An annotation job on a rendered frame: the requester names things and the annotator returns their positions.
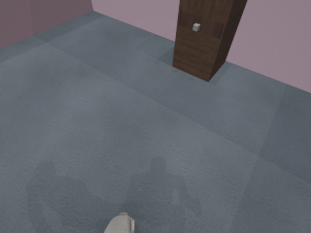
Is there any cabinet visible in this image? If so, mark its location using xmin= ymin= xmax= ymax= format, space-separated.
xmin=172 ymin=0 xmax=248 ymax=82

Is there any drawer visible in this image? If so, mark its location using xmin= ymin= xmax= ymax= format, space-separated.
xmin=179 ymin=11 xmax=224 ymax=39

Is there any handle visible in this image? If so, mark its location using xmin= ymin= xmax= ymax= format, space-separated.
xmin=192 ymin=23 xmax=200 ymax=32

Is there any robot left thigh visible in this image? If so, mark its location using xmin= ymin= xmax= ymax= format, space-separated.
xmin=104 ymin=215 xmax=135 ymax=233

